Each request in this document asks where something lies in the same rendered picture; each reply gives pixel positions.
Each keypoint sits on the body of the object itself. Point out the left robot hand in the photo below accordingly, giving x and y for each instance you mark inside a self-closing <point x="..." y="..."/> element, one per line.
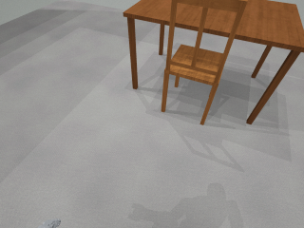
<point x="50" y="223"/>

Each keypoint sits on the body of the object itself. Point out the chair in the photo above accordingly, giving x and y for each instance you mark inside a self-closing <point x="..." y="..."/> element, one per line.
<point x="195" y="63"/>

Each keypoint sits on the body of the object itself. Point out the table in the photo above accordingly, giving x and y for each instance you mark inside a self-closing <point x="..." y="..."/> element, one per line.
<point x="265" y="22"/>

